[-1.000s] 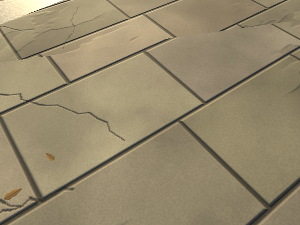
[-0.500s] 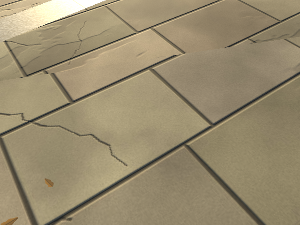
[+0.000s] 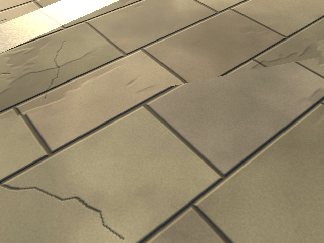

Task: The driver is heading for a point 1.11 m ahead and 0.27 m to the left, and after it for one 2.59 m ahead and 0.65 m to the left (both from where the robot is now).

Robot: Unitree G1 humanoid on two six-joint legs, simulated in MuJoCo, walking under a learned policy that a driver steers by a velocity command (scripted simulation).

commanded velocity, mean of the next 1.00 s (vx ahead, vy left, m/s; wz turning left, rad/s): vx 0.50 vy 0.00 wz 0.12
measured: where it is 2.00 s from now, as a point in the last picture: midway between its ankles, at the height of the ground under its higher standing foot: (142, 144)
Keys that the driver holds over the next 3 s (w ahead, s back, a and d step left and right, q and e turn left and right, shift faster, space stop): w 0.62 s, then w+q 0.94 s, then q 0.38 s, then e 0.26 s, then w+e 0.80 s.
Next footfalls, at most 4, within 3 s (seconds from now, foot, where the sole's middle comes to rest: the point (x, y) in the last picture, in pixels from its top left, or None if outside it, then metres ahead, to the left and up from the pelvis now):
0.30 right None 0.34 -0.17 -0.78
0.88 left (148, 214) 0.65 0.07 -0.78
1.38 right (175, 153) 0.97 -0.07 -0.78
1.84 left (109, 141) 1.06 0.27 -0.78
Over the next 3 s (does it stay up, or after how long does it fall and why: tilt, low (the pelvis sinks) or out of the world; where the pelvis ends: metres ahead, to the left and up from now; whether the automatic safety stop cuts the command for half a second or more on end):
stays up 1.28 0.25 -0.01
